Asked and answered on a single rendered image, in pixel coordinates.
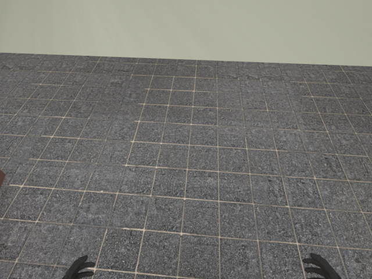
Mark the right robot hand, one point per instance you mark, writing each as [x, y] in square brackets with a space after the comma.
[325, 269]

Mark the left robot hand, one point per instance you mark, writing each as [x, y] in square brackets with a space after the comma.
[78, 265]

